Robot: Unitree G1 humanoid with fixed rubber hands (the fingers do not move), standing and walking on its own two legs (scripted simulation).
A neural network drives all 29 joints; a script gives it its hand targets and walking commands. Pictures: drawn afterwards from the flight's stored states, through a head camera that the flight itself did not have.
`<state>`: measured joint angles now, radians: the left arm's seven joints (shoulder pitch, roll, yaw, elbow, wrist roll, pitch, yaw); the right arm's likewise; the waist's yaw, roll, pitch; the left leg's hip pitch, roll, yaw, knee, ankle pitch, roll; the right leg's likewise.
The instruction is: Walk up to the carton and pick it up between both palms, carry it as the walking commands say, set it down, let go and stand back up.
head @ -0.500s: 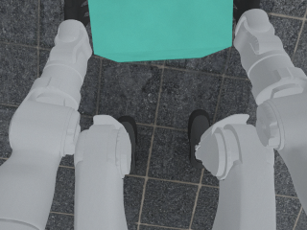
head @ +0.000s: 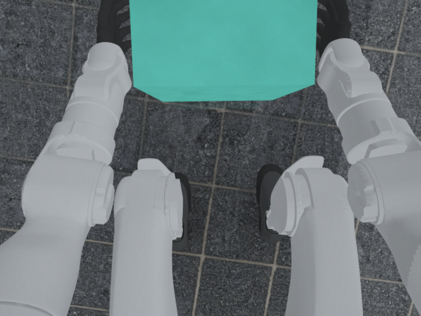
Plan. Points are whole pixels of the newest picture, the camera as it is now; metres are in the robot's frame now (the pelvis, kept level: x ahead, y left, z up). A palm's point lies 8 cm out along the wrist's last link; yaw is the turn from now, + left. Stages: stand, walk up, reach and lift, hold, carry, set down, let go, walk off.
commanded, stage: reach and lift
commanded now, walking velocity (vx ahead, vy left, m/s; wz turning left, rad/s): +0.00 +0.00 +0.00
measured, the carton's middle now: (219, 56) +0.51 +0.00 -0.22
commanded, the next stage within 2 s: none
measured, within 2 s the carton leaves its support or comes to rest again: neither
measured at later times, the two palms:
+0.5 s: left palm (93, 28) +0.52 +0.18 -0.08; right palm (353, 24) +0.51 -0.17 -0.08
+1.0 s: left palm (59, 14) +0.50 +0.18 +0.00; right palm (400, 8) +0.50 -0.17 +0.00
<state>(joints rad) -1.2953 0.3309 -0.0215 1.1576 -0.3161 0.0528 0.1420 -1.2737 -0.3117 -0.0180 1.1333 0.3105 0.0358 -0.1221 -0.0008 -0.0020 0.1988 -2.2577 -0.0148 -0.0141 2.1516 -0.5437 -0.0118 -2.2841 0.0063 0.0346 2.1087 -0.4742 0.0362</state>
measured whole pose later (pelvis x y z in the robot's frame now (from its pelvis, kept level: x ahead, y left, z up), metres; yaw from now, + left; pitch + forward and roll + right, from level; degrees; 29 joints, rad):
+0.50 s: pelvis +0.01 +0.00 +0.03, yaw +0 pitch +42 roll +0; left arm -1.15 0.26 0.19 0.94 -0.11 0.19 0.10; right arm -1.13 -0.20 -0.24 0.90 0.10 0.18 -0.10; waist 0.00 0.00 0.01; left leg -2.24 -0.02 -0.02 2.05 -0.55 -0.02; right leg -2.27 0.00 0.03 2.02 -0.48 0.03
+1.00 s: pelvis +0.01 -0.01 +0.08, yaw +1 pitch +46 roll +0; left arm -1.01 0.15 0.37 0.75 0.07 0.32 0.04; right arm -1.00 -0.09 -0.38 0.71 -0.05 0.31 -0.06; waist -0.01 0.00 -0.17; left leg -2.15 -0.02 -0.03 1.86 -0.51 -0.02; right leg -2.17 0.00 0.02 1.83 -0.45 0.02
